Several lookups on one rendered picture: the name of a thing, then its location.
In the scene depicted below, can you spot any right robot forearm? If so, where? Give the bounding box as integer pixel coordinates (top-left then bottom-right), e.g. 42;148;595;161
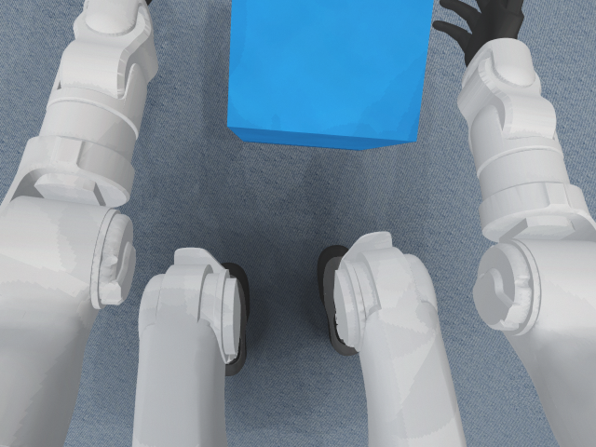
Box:
457;38;596;243

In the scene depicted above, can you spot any robot left foot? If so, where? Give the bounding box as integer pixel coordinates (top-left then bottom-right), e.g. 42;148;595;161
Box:
221;263;250;376

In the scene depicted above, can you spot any robot left upper arm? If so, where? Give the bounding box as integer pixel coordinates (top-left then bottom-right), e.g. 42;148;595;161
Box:
0;196;136;447

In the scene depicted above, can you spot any carton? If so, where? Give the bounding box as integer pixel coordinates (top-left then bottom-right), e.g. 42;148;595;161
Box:
227;0;434;151

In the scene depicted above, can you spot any robot right upper arm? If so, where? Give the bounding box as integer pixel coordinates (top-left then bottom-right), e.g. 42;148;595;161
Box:
472;238;596;447

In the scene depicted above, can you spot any left robot forearm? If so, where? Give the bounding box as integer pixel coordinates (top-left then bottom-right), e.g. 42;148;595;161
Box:
0;0;158;215

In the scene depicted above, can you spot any right robot shin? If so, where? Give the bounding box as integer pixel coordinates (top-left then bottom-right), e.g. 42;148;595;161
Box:
333;232;438;347

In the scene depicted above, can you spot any right robot hand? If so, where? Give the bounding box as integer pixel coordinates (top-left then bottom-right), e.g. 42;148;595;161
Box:
432;0;524;67

